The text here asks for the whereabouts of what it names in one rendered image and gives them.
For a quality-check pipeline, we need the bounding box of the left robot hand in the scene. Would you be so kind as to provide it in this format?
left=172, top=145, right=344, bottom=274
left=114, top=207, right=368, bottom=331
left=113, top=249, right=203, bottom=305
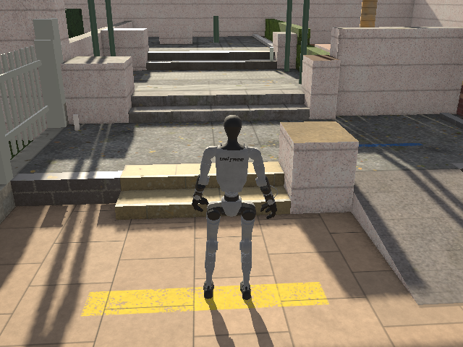
left=192, top=197, right=209, bottom=212

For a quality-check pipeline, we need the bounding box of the robot right upper arm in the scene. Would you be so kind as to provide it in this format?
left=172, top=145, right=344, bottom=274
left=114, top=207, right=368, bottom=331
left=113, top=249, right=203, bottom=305
left=247, top=147, right=267, bottom=187

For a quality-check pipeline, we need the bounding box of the robot left shin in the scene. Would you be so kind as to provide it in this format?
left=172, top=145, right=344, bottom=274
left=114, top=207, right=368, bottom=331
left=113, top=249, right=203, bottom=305
left=205, top=240, right=216, bottom=289

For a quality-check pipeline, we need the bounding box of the robot left upper arm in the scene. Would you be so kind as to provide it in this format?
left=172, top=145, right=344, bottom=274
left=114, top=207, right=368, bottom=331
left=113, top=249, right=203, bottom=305
left=198, top=146, right=217, bottom=185

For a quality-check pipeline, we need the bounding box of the right robot hand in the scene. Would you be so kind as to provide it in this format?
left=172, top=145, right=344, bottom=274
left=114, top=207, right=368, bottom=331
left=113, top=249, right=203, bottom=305
left=260, top=202, right=277, bottom=219

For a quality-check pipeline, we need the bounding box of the robot left forearm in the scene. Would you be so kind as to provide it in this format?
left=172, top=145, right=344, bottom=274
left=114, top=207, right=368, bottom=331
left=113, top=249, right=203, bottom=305
left=193, top=174, right=205, bottom=200

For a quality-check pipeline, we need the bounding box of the robot right forearm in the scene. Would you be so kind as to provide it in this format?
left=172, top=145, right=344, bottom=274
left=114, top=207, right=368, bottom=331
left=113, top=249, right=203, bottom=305
left=260, top=176, right=275, bottom=205

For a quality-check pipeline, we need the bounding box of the left robot foot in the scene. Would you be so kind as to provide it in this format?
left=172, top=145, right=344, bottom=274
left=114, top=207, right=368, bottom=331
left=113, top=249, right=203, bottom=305
left=203, top=281, right=214, bottom=299

